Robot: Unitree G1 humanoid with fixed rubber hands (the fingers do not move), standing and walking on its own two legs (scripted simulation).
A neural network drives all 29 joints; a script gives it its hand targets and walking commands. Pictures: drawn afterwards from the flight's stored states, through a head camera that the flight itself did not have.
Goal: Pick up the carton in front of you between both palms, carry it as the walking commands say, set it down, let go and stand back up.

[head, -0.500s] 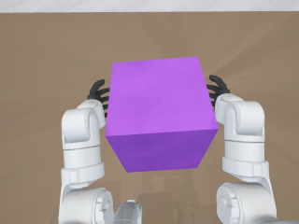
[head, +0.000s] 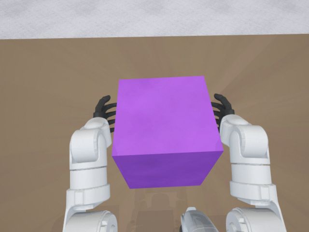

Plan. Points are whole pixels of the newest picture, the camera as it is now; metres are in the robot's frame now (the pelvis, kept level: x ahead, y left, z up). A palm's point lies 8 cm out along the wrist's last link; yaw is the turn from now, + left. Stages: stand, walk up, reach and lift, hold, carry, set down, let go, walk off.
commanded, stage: carry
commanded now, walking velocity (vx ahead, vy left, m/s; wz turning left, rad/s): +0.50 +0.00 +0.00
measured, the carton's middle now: (163, 137) +0.36 -0.02 +0.01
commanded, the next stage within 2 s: none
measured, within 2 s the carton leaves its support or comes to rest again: neither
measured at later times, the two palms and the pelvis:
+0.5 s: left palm (108, 46) +0.66 +0.13 +0.09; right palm (197, 41) +0.68 -0.17 +0.08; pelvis +0.31 -0.04 -0.03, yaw +1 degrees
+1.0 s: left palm (115, 11) +0.98 +0.13 +0.04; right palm (182, 10) +0.96 -0.17 +0.05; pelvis +0.61 +0.00 -0.05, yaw +0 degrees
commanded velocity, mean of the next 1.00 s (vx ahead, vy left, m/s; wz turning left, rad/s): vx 0.50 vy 0.00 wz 0.00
